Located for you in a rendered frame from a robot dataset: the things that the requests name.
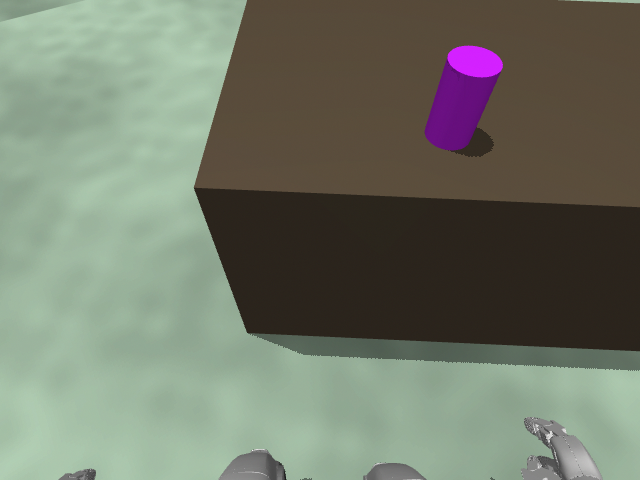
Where can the right robot hand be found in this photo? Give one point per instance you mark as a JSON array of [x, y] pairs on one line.
[[571, 458]]

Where can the can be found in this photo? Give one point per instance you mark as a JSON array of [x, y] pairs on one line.
[[468, 78]]

